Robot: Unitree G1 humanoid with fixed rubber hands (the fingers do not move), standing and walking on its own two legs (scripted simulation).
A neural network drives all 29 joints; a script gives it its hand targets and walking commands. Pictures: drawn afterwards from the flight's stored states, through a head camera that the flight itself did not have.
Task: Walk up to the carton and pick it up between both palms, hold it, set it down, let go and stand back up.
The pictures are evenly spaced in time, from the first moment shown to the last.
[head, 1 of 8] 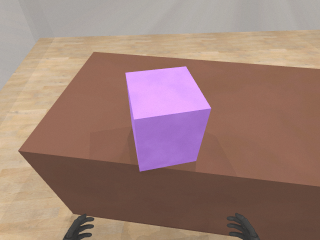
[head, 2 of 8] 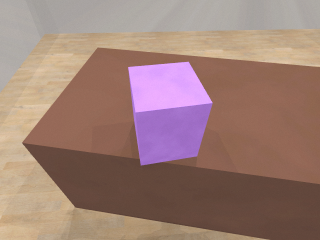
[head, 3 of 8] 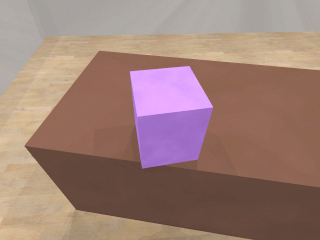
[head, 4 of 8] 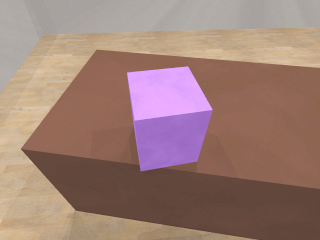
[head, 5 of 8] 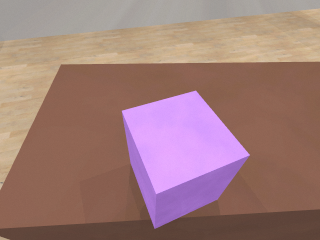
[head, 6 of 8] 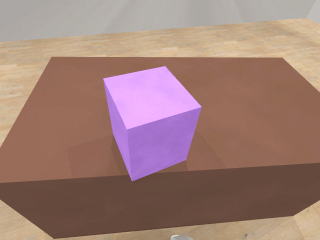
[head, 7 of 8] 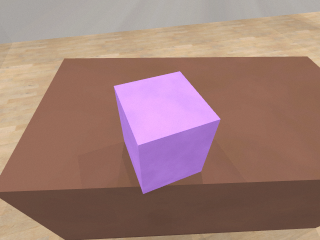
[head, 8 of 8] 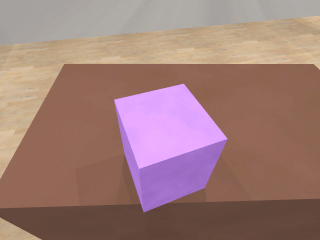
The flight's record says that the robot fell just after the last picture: no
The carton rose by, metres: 0.00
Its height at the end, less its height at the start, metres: +0.00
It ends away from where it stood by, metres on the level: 0.00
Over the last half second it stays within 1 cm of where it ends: yes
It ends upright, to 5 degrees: yes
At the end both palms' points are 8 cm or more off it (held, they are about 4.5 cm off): yes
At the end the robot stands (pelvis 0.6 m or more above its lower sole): yes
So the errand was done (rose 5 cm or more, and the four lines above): no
